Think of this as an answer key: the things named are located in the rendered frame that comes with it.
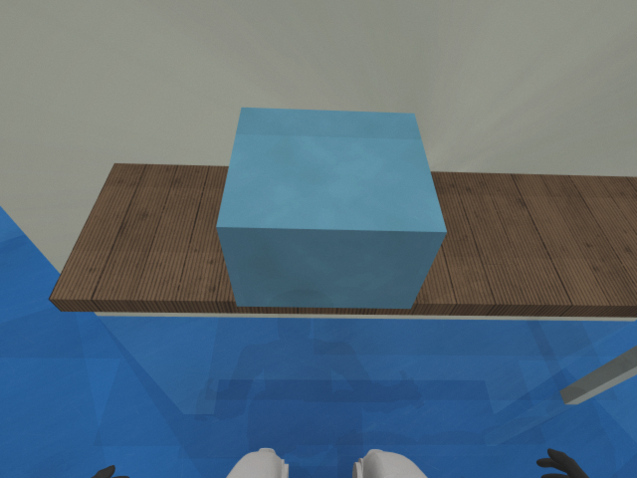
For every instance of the robot thigh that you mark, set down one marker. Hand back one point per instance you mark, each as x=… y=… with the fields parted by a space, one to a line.
x=382 y=464
x=260 y=464

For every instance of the robot right hand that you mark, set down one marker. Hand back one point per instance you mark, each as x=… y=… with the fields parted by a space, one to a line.
x=559 y=460

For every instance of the robot left thigh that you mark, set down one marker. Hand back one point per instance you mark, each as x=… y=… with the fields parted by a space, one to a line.
x=260 y=464

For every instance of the table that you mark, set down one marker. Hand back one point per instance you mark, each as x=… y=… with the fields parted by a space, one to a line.
x=524 y=245

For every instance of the robot right thigh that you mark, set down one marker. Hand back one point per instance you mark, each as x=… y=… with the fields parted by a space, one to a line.
x=382 y=464

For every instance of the carton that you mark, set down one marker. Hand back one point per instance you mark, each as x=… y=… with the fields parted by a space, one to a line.
x=328 y=209

